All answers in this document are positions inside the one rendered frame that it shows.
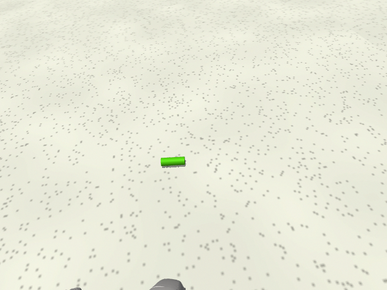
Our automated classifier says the can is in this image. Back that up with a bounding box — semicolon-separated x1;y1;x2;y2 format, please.
161;156;185;166

